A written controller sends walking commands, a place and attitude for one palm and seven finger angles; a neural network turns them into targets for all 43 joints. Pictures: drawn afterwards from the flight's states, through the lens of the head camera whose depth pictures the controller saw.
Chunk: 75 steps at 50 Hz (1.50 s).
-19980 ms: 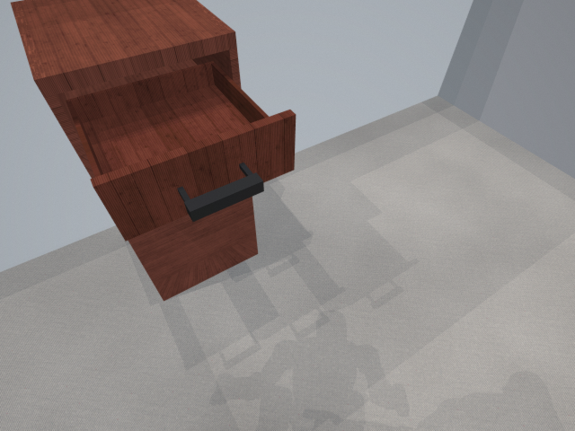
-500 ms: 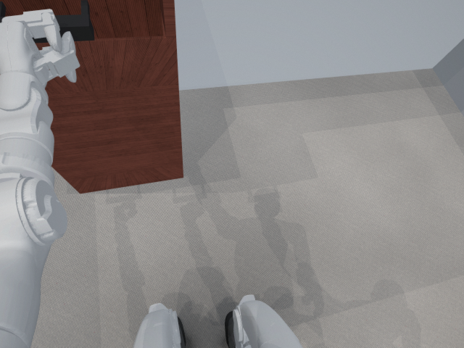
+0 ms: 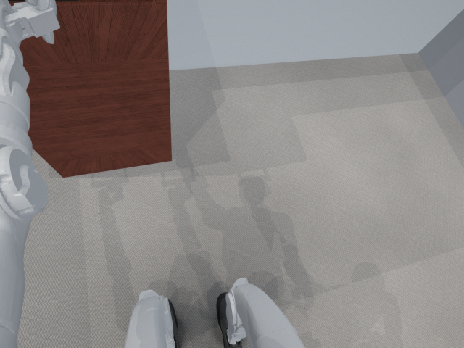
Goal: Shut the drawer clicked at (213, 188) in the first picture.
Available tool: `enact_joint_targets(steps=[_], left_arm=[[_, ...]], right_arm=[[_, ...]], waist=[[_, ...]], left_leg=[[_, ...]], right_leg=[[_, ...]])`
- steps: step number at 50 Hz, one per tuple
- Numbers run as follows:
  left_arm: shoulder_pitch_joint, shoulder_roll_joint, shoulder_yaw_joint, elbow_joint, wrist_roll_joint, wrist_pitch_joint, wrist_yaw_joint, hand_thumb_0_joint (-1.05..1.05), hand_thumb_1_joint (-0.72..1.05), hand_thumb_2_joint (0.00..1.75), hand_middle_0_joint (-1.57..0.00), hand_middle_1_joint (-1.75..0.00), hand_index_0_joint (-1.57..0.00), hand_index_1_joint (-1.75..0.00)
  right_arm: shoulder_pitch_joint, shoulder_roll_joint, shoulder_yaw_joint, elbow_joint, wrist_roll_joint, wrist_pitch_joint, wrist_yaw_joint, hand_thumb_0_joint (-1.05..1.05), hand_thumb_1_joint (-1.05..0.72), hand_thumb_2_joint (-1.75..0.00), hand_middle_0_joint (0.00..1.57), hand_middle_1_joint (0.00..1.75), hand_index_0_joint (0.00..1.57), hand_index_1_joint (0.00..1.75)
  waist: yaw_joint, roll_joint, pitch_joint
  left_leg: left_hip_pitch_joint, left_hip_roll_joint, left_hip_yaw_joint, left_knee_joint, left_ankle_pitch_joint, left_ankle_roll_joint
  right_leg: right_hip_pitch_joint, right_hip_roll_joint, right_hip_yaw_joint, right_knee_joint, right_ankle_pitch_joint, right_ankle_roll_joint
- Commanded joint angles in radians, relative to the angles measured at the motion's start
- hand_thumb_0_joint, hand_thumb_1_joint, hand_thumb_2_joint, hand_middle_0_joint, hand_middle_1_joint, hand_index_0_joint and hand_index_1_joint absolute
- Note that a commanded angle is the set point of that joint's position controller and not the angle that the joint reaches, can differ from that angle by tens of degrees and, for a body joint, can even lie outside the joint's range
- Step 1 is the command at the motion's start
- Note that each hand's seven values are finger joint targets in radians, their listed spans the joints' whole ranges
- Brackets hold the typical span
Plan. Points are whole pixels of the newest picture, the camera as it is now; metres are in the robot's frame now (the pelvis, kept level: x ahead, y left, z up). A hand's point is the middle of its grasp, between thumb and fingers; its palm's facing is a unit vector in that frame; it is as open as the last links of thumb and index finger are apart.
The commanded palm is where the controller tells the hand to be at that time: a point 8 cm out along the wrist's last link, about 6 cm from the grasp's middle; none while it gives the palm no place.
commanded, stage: pull the fist back off the drawer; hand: left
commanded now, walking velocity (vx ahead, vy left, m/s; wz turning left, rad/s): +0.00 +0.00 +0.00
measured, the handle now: out of the picture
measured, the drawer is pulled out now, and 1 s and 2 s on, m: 0.00 0.00 0.00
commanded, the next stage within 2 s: draw the hand back to the body in 0.50 s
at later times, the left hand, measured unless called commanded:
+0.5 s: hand (50, 18) +0.59 +0.16 +0.11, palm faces +0.10 -0.99 -0.02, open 3.2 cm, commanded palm +0.57 +0.19 +0.11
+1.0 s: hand out of the picture +0.48 +0.19 +0.15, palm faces +0.11 -0.99 -0.02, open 3.3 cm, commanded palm +0.43 +0.23 +0.16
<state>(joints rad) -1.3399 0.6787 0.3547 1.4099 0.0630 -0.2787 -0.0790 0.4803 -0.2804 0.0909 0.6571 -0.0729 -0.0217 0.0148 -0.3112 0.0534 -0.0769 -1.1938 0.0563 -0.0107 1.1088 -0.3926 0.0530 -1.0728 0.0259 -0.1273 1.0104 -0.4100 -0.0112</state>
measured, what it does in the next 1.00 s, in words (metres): rises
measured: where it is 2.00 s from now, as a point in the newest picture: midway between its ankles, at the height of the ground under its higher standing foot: (200, 339)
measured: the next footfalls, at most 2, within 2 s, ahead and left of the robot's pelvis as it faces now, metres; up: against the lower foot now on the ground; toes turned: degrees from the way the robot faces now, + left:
none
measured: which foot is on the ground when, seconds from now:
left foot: down 0.00-1.00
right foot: down 0.00-1.00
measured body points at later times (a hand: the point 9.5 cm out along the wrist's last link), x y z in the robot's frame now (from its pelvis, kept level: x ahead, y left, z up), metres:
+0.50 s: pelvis +0.03 +0.00 +0.02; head +0.18 +0.02 +0.44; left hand +0.58 +0.21 +0.11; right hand -0.02 -0.26 -0.08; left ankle +0.06 +0.08 -0.65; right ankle +0.03 -0.12 -0.65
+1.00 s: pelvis +0.08 -0.01 +0.06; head +0.14 -0.01 +0.51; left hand +0.47 +0.25 +0.16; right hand +0.18 -0.27 -0.05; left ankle +0.06 +0.09 -0.65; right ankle +0.03 -0.12 -0.65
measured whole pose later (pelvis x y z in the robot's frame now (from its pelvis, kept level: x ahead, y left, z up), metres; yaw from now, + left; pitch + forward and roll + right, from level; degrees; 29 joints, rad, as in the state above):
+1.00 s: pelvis +0.08 -0.01 +0.06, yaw +0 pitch +13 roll -2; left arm -0.37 0.32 0.31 0.55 -0.20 -0.22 -0.16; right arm 0.33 -0.27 0.01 0.57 0.04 0.05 0.01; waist -0.07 0.05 -0.12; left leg -0.59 0.04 0.02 0.78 -0.41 0.02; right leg -0.51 0.04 -0.05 0.72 -0.41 -0.02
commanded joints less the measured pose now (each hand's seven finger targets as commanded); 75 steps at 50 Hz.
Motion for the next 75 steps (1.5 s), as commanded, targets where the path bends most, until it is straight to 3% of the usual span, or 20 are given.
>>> enact_joint_targets(steps=[1, 12, 20, 29, 30, 33, 35, 37, 40, 45, 48, 51, 55, 56, 57, 59, 64, 65, 69, 75], left_arm=[[-0.631, 0.189, 0.035, -0.292, -0.02, -0.078, 0.045, 0.0, 0.9, 0.9, -1.4, -1.6, -1.4, -1.6], [-0.456, 0.135, 0.039, -0.342, -0.035, -0.076, 0.034, 0.0, 0.9, 0.9, -1.4, -1.6, -1.4, -1.6], [-0.223, 0.139, 0.094, -0.399, -0.075, -0.089, 0.017, 0.0, 0.9, 0.9, -1.4, -1.6, -1.4, -1.6], [-0.18, 0.004, 0.024, -0.459, -0.104, -0.139, -0.007, 0.0, 0.9, 0.9, -1.4, -1.6, -1.4, -1.6], [-0.119, 0.001, 0.033, -0.414, -0.109, -0.129, -0.013, 0.0, 0.9, 0.9, -1.4, -1.6, -1.4, -1.6], [0.082, 0.048, 0.095, -0.583, -0.145, -0.126, -0.037, 0.0, 0.9, 0.9, -1.4, -1.6, -1.4, -1.6], [0.203, 0.023, 0.085, -0.719, -0.17, -0.116, -0.051, 0.0, 0.9, 0.9, -1.4, -1.6, -1.4, -1.6], [0.342, -0.004, 0.071, -0.811, -0.192, -0.096, -0.059, 0.0, 0.9, 0.9, -1.4, -1.6, -1.4, -1.6], [0.423, -0.075, 0.035, -0.905, -0.239, -0.055, -0.065, 0.0, 0.9, 0.9, -1.4, -1.6, -1.4, -1.6], [0.561, -0.124, 0.004, -1.027, -0.275, -0.033, -0.067, 0.0, 0.9, 0.9, -1.4, -1.6, -1.4, -1.6], [0.684, -0.15, -0.028, -1.148, -0.287, -0.014, -0.092, 0.0, 0.9, 0.9, -1.4, -1.6, -1.4, -1.6], [0.751, -0.216, -0.09, -1.238, -0.312, 0.019, -0.118, 0.0, 0.9, 0.9, -1.4, -1.6, -1.4, -1.6], [0.843, -0.21, -0.056, -1.239, -0.337, 0.088, -0.113, 0.0, 0.9, 0.9, -1.4, -1.6, -1.4, -1.6], [0.868, -0.135, -0.104, -1.316, -0.209, 0.099, -0.02, 0.0, 0.9, 0.9, -1.4, -1.6, -1.4, -1.6], [0.88, -0.2, -0.134, -1.346, -0.197, 0.114, 0.029, 0.0, 0.9, 0.9, -1.4, -1.6, -1.4, -1.6], [0.938, -0.218, -0.155, -1.42, -0.18, 0.14, 0.073, 0.0, 0.9, 0.9, -1.4, -1.6, -1.4, -1.6], [0.986, -0.172, -0.11, -1.544, -0.159, 0.168, 0.151, 0.0, 0.9, 0.9, -1.4, -1.6, -1.4, -1.6], [1.011, -0.187, -0.121, -1.573, -0.159, 0.17, 0.159, 0.0, 0.9, 0.9, -1.4, -1.6, -1.4, -1.6], [1.138, -0.19, -0.104, -1.645, -0.154, 0.17, 0.176, 0.0, 0.9, 0.9, -1.4, -1.6, -1.4, -1.6], [1.392, -0.218, -0.096, -1.783, -0.157, 0.157, 0.175, 0.0, 0.9, 0.9, -1.4, -1.6, -1.4, -1.6]], right_arm=[[0.24, -0.218, -0.083, -0.012, -0.002, -0.004, -0.004, 0.0, -0.9, -0.9, 0.2, 0.3, 0.2, 0.3], [0.219, -0.21, -0.097, -0.044, 0.007, 0.017, 0.017, 0.0, -0.9, -0.9, 0.2, 0.3, 0.2, 0.3], [0.195, -0.194, -0.107, -0.072, 0.021, 0.052, 0.02, 0.0, -0.9, -0.9, 0.2, 0.3, 0.2, 0.3], [0.185, -0.172, -0.128, -0.043, 0.027, 0.079, 0.024, 0.0, -0.9, -0.9, 0.2, 0.3, 0.2, 0.3], [0.186, -0.173, -0.13, -0.043, 0.03, 0.084, 0.026, 0.0, -0.9, -0.9, 0.2, 0.3, 0.2, 0.3], [0.156, -0.169, -0.137, -0.103, 0.043, 0.098, 0.027, 0.0, -0.9, -0.9, 0.2, 0.3, 0.2, 0.3], [0.121, -0.149, -0.138, -0.138, 0.06, 0.098, 0.027, 0.0, -0.9, -0.9, 0.2, 0.3, 0.2, 0.3], [0.092, -0.139, -0.141, -0.159, 0.078, 0.096, 0.027, 0.0, -0.9, -0.9, 0.2, 0.3, 0.2, 0.3], [0.032, -0.131, -0.143, -0.173, 0.097, 0.085, 0.018, 0.0, -0.9, -0.9, 0.2, 0.3, 0.2, 0.3], [-0.05, -0.122, -0.139, -0.177, 0.114, 0.058, -0.008, 0.0, -0.9, -0.9, 0.2, 0.3, 0.2, 0.3], [-0.083, -0.112, -0.14, -0.187, 0.118, 0.038, -0.013, 0.0, -0.9, -0.9, 0.2, 0.3, 0.2, 0.3], [-0.139, -0.108, -0.137, -0.203, 0.129, 0.012, -0.022, 0.0, -0.9, -0.9, 0.2, 0.3, 0.2, 0.3], [-0.224, -0.117, -0.124, -0.222, 0.136, -0.007, -0.042, 0.0, -0.9, -0.9, 0.2, 0.3, 0.2, 0.3], [-0.282, -0.104, -0.123, -0.225, 0.131, 0.013, -0.052, 0.0, -0.9, -0.9, 0.2, 0.3, 0.2, 0.3], [-0.295, -0.09, -0.115, -0.236, 0.129, 0.018, -0.06, 0.0, -0.9, -0.9, 0.2, 0.3, 0.2, 0.3], [-0.313, -0.092, -0.111, -0.243, 0.127, 0.014, -0.067, 0.0, -0.9, -0.9, 0.2, 0.3, 0.2, 0.3], [-0.386, -0.076, -0.087, -0.245, 0.118, 0.008, -0.089, 0.0, -0.9, -0.9, 0.2, 0.3, 0.2, 0.3], [-0.398, -0.07, -0.086, -0.245, 0.115, 0.001, -0.091, 0.0, -0.9, -0.9, 0.2, 0.3, 0.2, 0.3], [-0.414, -0.062, -0.075, -0.235, 0.107, -0.018, -0.091, 0.0, -0.9, -0.9, 0.2, 0.3, 0.2, 0.3], [-0.438, -0.057, -0.08, -0.233, 0.096, -0.046, -0.082, 0.0, -0.9, -0.9, 0.2, 0.3, 0.2, 0.3]], waist=[[-0.059, 0.261, -0.525], [0.001, 0.24, -0.555], [0.071, 0.131, -0.545], [0.066, 0.145, -0.543], [0.075, 0.111, -0.517], [0.168, 0.132, -0.66], [0.204, 0.143, -0.689], [0.219, 0.104, -0.654], [0.21, -0.003, -0.53], [0.216, 0.004, -0.38], [0.243, 0.079, -0.42], [0.239, 0.05, -0.375], [0.259, -0.046, -0.241], [0.299, -0.015, -0.21], [0.281, -0.016, -0.176], [0.294, -0.006, -0.222], [0.309, -0.045, -0.148], [0.31, -0.013, -0.132], [0.325, 0.033, -0.086], [0.342, -0.005, -0.029]], left_leg=[[0.634, 0.007, -0.164, -0.148, 0.074, -0.018], [0.682, 0.005, -0.144, -0.161, 0.142, -0.023], [0.645, -0.008, -0.074, -0.176, 0.258, -0.014], [0.752, -0.012, -0.056, -0.167, 0.453, -0.02], [0.731, -0.017, -0.048, -0.168, 0.454, -0.018], [0.805, -0.026, -0.025, -0.198, 0.603, -0.02], [0.828, -0.033, -0.005, -0.217, 0.666, -0.018], [0.827, -0.033, 0.009, -0.238, 0.712, -0.012], [0.776, -0.043, 0.032, -0.289, 0.565, -0.002], [0.807, -0.05, 0.037, -0.346, 0.524, 0.0], [0.913, -0.043, 0.033, -0.342, 0.702, -0.003], [0.96, -0.035, 0.008, -0.377, 0.646, -0.008], [0.896, -0.05, 0.003, -0.447, 0.413, -0.012], [0.952, -0.059, 0.017, -0.494, 0.4, -0.011], [0.981, -0.058, 0.012, -0.519, 0.411, -0.013], [1.038, -0.049, 0.0, -0.536, 0.464, -0.018], [1.069, -0.048, -0.003, -0.638, 0.323, -0.017], [1.079, -0.047, 0.001, -0.653, 0.311, -0.018], [1.119, -0.05, -0.003, -0.702, 0.296, -0.022], [1.136, -0.041, -0.001, -0.747, 0.309, -0.023]], right_leg=[[-0.019, 0.033, 0.056, -0.131, 0.024, -0.012], [0.033, 0.035, 0.056, -0.14, 0.055, -0.015], [0.227, 0.044, 0.072, -0.182, 0.151, -0.01], [0.267, 0.046, 0.079, -0.182, 0.34, -0.009], [0.286, 0.047, 0.081, -0.19, 0.357, -0.009], [0.464, 0.043, 0.092, -0.191, 0.528, -0.012], [0.572, 0.037, 0.102, -0.209, 0.644, -0.011], [0.638, 0.031, 0.104, -0.225, 0.739, -0.006], [0.704, 0.029, 0.105, -0.276, 0.73, 0.005], [0.727, 0.017, 0.105, -0.321, 0.702, 0.004], [0.756, 0.004, 0.103, -0.317, 0.798, 0.007], [0.719, 0.011, 0.085, -0.345, 0.661, 0.003], [0.727, 0.007, 0.073, -0.396, 0.505, -0.002], [0.734, -0.019, 0.115, -0.449, 0.467, -0.016], [0.74, -0.016, 0.107, -0.472, 0.47, -0.015], [0.789, -0.019, 0.104, -0.478, 0.484, -0.015], [0.858, -0.019, 0.104, -0.56, 0.36, -0.016], [0.873, -0.023, 0.105, -0.57, 0.344, -0.018], [0.905, -0.019, 0.105, -0.624, 0.317, -0.021], [0.95, -0.019, 0.103, -0.663, 0.317, -0.018]])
